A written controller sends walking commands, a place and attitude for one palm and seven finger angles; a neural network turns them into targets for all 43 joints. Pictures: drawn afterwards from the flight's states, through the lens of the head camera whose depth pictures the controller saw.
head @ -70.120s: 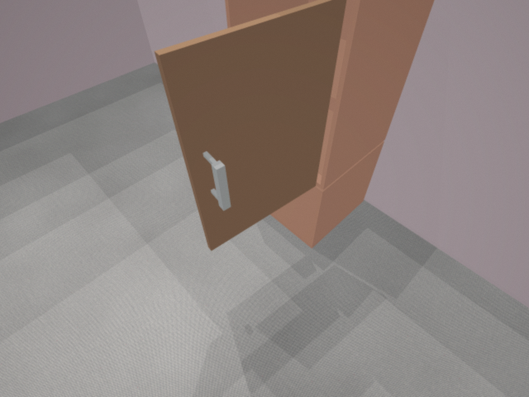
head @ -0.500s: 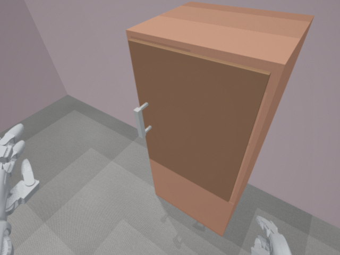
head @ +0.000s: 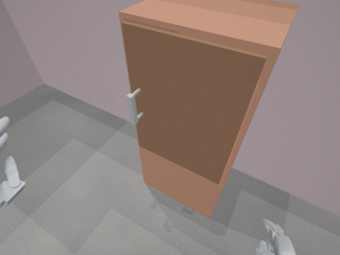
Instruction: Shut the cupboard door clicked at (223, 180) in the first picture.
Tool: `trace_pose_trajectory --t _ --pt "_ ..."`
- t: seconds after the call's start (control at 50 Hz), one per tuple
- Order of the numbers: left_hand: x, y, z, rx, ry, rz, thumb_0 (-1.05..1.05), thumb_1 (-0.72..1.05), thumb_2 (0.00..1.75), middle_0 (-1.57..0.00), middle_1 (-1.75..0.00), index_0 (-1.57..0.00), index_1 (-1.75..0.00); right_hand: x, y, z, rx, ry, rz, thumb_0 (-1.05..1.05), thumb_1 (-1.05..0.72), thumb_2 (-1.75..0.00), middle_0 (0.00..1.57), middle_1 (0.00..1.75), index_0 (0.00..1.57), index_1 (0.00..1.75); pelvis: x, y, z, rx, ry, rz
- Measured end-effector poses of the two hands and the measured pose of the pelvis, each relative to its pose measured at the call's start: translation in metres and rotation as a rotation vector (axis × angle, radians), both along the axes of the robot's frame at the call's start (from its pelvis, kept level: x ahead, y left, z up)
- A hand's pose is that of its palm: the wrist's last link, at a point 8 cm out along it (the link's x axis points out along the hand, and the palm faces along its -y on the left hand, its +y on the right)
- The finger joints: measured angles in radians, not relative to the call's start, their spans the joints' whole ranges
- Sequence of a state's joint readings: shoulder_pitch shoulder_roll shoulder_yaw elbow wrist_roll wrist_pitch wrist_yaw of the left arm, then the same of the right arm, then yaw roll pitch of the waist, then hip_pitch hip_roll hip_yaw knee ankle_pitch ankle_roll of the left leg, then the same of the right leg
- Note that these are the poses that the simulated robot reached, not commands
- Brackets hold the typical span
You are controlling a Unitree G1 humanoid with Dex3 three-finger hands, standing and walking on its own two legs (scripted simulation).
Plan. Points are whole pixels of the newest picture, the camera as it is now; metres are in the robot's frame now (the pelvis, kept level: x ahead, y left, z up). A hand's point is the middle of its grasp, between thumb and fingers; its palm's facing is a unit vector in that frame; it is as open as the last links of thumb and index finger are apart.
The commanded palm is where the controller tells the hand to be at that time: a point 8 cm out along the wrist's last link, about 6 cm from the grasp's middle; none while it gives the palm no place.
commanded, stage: step back with the hand held close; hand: left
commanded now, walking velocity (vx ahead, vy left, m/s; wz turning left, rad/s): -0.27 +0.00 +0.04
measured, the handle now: (136, 106) +0.64 +0.17 -0.04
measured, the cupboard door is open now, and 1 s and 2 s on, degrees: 0 0 0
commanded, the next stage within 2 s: stop stepping back and stand still in 1.02 s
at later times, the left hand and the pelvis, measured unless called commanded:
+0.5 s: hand out of the picture +0.12 +0.29 +0.17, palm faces +0.50 -0.74 -0.46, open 7.4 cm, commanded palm +0.05 +0.32 +0.18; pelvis -0.07 +0.01 -0.02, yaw +3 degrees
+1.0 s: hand out of the picture +0.03 +0.27 +0.19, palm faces +0.50 -0.76 -0.43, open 7.4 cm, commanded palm -0.02 +0.29 +0.18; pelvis -0.16 -0.01 +0.00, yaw +1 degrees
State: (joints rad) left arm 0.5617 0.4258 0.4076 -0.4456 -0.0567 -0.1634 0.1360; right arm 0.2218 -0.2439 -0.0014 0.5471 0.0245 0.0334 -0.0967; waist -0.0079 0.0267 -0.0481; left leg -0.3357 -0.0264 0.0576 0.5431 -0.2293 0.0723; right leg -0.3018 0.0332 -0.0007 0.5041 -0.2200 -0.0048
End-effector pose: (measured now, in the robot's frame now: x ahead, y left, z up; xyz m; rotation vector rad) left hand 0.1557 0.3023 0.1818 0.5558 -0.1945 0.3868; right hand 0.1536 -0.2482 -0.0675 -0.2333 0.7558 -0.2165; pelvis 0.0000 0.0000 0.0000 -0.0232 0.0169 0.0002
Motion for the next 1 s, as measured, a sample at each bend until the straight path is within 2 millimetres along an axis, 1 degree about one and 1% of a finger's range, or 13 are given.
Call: trace_pose_trajectory --t 0.16,0.26,0.38,0.5,0.58,0.64,0.7,0.78,0.84,0.88,0.92,0.96,1.0 --pt "-0.032 0.013 -0.002 0.021 -0.075 0.047 0.01 0.89 0.90 -0.21 -0.30 -0.21 -0.30 -0.027 0.013 -0.007 -0.013 -0.005 0.054 0.01 -0.90 -0.89 0.20 0.30 0.20 0.30 -0.027 0.004 -0.008 -0.005 -0.017 0.026" --pt "-0.048 0.011 -0.002 0.026 -0.113 0.051 0.01 0.89 0.90 -0.21 -0.30 -0.21 -0.30 -0.040 0.017 -0.013 -0.001 -0.004 0.076 0.01 -0.90 -0.89 0.20 0.30 0.20 0.30 -0.040 0.003 -0.013 -0.011 -0.026 0.031" --pt "-0.062 0.008 0.001 0.020 -0.165 0.010 0.01 0.89 0.90 -0.21 -0.30 -0.21 -0.30 -0.057 0.017 -0.012 -0.022 0.011 0.083 0.01 -0.90 -0.89 0.20 0.30 0.20 0.30 -0.055 0.006 -0.015 -0.016 -0.017 0.039" --pt "-0.077 0.020 0.005 0.086 -0.177 0.008 0.01 0.89 0.90 -0.21 -0.30 -0.22 -0.30 -0.069 0.018 -0.011 -0.042 -0.005 0.073 0.01 -0.90 -0.89 0.20 0.30 0.20 0.30 -0.068 0.009 -0.017 -0.042 -0.018 0.061" --pt "-0.090 0.026 0.006 0.076 -0.181 0.043 0.01 0.89 0.90 -0.21 -0.30 -0.21 -0.30 -0.074 0.021 -0.010 -0.034 -0.003 0.094 0.01 -0.90 -0.89 0.20 0.30 0.20 0.30 -0.077 0.005 -0.014 -0.053 0.021 0.054" --pt "-0.096 0.017 0.002 0.044 -0.176 0.032 0.01 0.89 0.90 -0.21 -0.30 -0.21 -0.30 -0.077 0.023 -0.010 -0.021 -0.010 0.120 0.01 -0.90 -0.89 0.20 0.30 0.20 0.30 -0.090 0.000 -0.013 -0.037 0.063 0.020" --pt "-0.098 -0.002 0.000 0.009 -0.164 -0.031 0.01 0.89 0.90 -0.20 -0.30 -0.21 -0.30 -0.083 0.023 -0.010 -0.008 -0.018 0.134 0.01 -0.90 -0.89 0.20 0.30 0.20 0.30 -0.111 -0.005 -0.010 -0.045 0.068 -0.002" --pt "-0.110 -0.028 0.008 0.025 -0.158 -0.153 0.01 0.89 0.90 -0.21 -0.30 -0.21 -0.30 -0.101 0.018 -0.005 0.017 -0.055 0.100 0.01 -0.90 -0.89 0.20 0.30 0.20 0.30 -0.133 -0.013 -0.010 -0.050 0.038 -0.002" --pt "-0.131 -0.034 0.017 0.082 -0.149 -0.187 0.01 0.89 0.90 -0.21 -0.30 -0.22 -0.30 -0.118 0.011 0.001 0.023 -0.086 0.070 0.01 -0.90 -0.89 0.20 0.30 0.20 0.30 -0.144 -0.018 -0.011 -0.050 0.020 0.016" --pt "-0.147 -0.030 0.022 0.109 -0.146 -0.166 0.01 0.89 0.90 -0.21 -0.31 -0.22 -0.30 -0.131 0.005 0.003 0.016 -0.084 0.058 0.01 -0.90 -0.89 0.20 0.30 0.20 0.30 -0.148 -0.020 -0.009 -0.036 0.013 0.022" --pt "-0.161 -0.022 0.025 0.113 -0.150 -0.114 0.01 0.88 0.90 -0.22 -0.31 -0.22 -0.30 -0.145 -0.002 0.004 -0.006 -0.053 0.049 0.01 -0.90 -0.89 0.20 0.30 0.20 0.30 -0.149 -0.019 -0.006 -0.010 0.010 0.007" --pt "-0.170 -0.011 0.023 0.087 -0.162 -0.046 0.01 0.88 0.90 -0.22 -0.31 -0.22 -0.30 -0.159 -0.007 0.003 -0.031 -0.010 0.039 0.01 -0.90 -0.89 0.20 0.30 0.20 0.30 -0.150 -0.015 -0.002 0.007 0.012 -0.002" --pt "-0.174 0.001 0.017 0.042 -0.176 0.010 0.01 0.89 0.90 -0.21 -0.31 -0.22 -0.30 -0.171 -0.009 0.000 -0.060 0.028 0.039 0.01 -0.90 -0.89 0.20 0.30 0.20 0.30 -0.156 -0.010 -0.002 0.004 0.015 0.010"
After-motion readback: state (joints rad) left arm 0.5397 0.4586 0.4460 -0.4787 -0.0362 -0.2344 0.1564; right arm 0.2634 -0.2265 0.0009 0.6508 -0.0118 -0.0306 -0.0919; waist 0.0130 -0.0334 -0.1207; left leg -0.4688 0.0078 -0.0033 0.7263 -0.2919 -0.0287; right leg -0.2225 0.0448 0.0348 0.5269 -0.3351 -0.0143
